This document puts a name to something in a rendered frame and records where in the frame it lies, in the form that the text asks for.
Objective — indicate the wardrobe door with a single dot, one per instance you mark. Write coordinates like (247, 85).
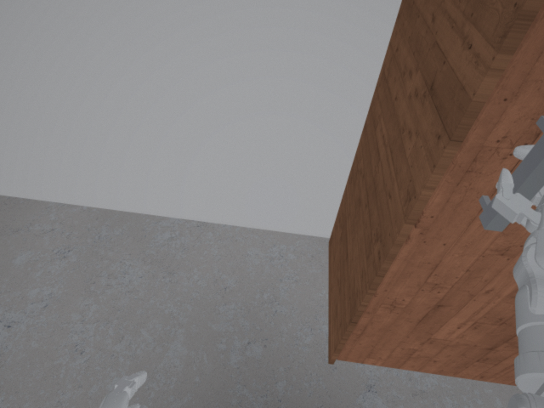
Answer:
(447, 303)

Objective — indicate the robot right forearm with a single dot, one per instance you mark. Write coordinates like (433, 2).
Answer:
(528, 273)

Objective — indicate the handle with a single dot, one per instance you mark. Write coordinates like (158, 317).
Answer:
(528, 179)

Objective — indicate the left robot hand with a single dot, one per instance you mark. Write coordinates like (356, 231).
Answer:
(124, 391)

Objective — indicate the right robot hand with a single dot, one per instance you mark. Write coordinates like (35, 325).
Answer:
(515, 207)

